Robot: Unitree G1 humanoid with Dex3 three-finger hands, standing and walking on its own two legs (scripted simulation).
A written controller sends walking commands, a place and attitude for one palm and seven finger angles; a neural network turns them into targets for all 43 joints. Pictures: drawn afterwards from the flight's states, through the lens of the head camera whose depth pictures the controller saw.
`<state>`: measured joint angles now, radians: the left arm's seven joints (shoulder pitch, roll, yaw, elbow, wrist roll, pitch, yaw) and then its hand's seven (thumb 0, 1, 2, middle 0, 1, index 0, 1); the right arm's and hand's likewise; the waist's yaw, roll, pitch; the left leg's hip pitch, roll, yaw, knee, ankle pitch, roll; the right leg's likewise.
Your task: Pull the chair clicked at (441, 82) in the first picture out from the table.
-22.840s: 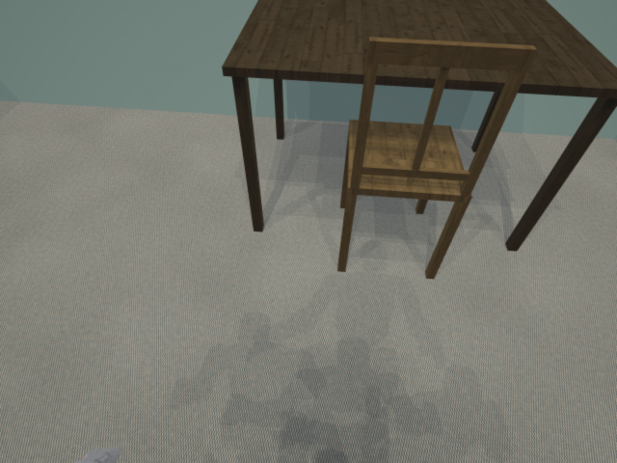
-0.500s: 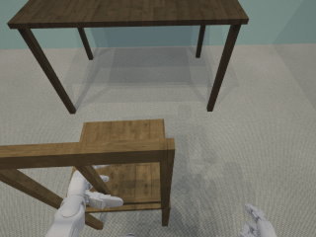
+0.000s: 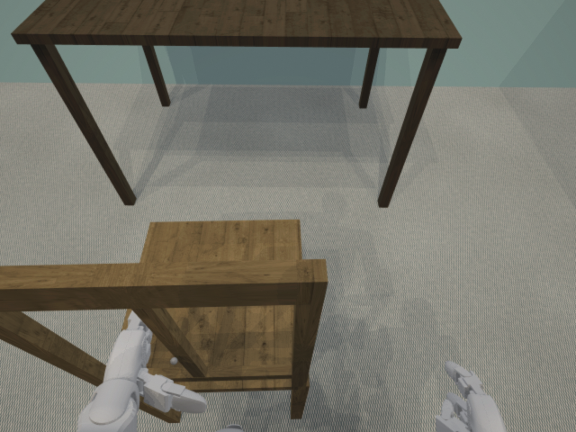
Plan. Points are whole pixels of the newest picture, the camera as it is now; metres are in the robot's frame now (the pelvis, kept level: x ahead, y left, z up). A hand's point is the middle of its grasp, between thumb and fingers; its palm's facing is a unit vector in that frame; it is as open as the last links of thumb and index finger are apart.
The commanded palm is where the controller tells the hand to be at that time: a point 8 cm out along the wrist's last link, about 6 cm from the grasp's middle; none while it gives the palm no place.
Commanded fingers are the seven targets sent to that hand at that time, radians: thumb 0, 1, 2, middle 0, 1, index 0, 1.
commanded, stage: draw the fingers out of the gap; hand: left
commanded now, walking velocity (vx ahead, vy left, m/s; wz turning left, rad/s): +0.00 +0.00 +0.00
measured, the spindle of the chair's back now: (178, 344) +0.25 +0.16 -0.03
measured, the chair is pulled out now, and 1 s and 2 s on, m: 0.63 0.63 0.62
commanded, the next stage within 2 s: draw the hand back to the body in 0.66 s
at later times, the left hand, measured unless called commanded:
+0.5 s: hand (156, 429) +0.15 +0.17 -0.04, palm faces +0.07 -0.98 -0.19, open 17.5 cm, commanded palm +0.12 +0.22 -0.02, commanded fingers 0.00 -0.55 0.20 0.00 0.00 0.00 0.00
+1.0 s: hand out of the picture +0.13 +0.18 +0.02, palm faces +0.13 -0.99 -0.07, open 17.5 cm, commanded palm +0.08 +0.24 +0.03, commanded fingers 0.00 -0.55 0.20 0.00 0.00 0.00 0.00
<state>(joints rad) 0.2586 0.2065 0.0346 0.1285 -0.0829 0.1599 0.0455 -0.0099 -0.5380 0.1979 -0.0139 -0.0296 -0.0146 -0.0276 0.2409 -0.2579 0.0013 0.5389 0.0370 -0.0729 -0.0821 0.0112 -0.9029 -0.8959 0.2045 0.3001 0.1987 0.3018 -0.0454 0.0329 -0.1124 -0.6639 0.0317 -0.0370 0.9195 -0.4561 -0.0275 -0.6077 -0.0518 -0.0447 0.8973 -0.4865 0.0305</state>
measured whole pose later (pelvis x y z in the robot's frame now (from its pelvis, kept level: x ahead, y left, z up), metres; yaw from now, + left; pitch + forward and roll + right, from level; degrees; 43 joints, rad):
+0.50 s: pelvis -0.01 +0.01 -0.01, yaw +1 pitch +12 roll -2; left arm 0.58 0.21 -0.03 -0.14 -0.07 0.15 0.06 -0.01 -0.54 0.20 -0.01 0.00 -0.01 0.00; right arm 0.23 -0.21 0.01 0.48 0.04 -0.09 -0.10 0.01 -0.90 -0.90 0.20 0.30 0.20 0.30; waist -0.03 0.05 -0.15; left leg -0.74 0.02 -0.06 1.02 -0.48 -0.02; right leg -0.66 -0.06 -0.06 0.97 -0.51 0.04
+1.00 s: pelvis -0.02 +0.00 -0.03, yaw +1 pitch +13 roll -3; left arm 0.78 0.21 0.04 -0.35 -0.19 -0.22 -0.06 -0.01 -0.54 0.20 -0.01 0.00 -0.01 0.00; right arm 0.21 -0.19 -0.04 0.52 0.06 -0.13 -0.10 0.01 -0.90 -0.90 0.20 0.30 0.20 0.30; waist 0.01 0.04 -0.17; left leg -0.84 0.03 -0.08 1.14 -0.52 -0.03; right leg -0.75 -0.05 -0.08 1.08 -0.55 0.03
